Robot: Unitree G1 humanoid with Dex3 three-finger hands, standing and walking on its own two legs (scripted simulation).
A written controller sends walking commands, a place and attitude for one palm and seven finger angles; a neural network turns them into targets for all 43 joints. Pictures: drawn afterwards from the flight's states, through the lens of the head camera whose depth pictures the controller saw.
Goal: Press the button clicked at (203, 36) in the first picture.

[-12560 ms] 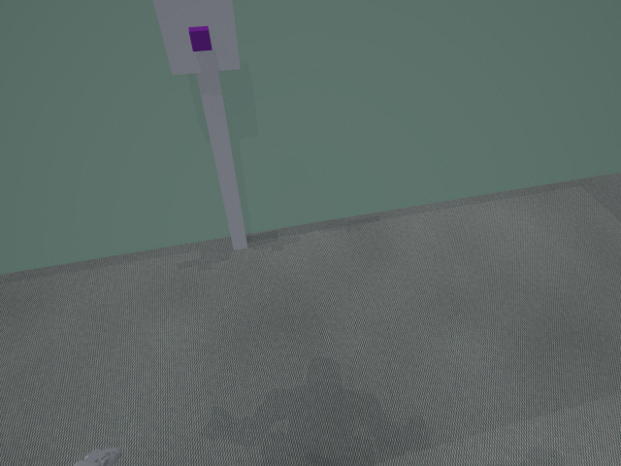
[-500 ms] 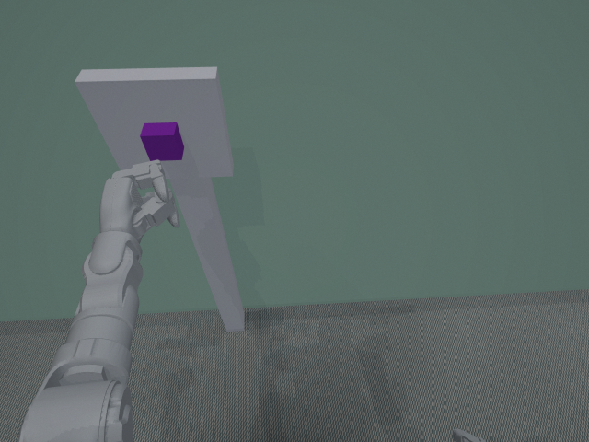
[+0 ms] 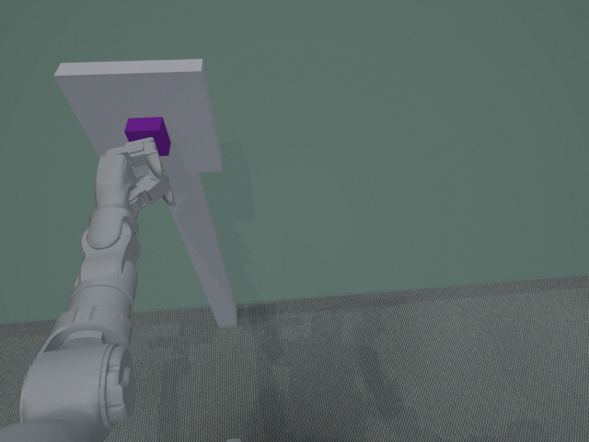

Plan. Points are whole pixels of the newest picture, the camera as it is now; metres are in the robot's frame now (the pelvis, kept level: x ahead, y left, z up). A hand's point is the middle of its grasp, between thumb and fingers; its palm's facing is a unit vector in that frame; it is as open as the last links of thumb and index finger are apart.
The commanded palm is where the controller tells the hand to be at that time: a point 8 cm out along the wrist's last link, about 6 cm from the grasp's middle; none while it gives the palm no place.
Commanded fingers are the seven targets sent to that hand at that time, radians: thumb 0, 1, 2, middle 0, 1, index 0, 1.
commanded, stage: press the button with the knuckle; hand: left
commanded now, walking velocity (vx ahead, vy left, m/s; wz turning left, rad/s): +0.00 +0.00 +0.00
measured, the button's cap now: (149, 135) +0.51 +0.21 +0.13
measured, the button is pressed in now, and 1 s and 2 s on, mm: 0 14 0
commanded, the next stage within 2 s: hold the button down briefly in 0.48 s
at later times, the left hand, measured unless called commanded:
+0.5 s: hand (160, 171) +0.47 +0.19 +0.10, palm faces +0.09 -1.00 -0.02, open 2.8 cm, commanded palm +0.47 +0.23 +0.10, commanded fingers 0.00 0.90 0.90 -1.30 -1.50 -1.30 -1.50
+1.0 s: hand (161, 171) +0.47 +0.19 +0.10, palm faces +0.11 -0.99 -0.03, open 2.8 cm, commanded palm +0.46 +0.22 +0.10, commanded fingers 0.00 0.90 0.90 -1.30 -1.50 -1.30 -1.50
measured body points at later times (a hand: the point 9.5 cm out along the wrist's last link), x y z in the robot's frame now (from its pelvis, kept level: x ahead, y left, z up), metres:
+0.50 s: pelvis -0.02 +0.00 -0.01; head +0.06 +0.01 +0.43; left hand +0.46 +0.24 +0.11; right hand +0.01 -0.27 -0.13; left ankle +0.02 +0.11 -0.71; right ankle +0.00 -0.11 -0.71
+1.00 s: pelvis -0.04 +0.00 -0.02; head +0.05 +0.02 +0.42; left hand +0.45 +0.24 +0.11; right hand -0.01 -0.27 -0.13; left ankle +0.02 +0.11 -0.71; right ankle +0.00 -0.11 -0.71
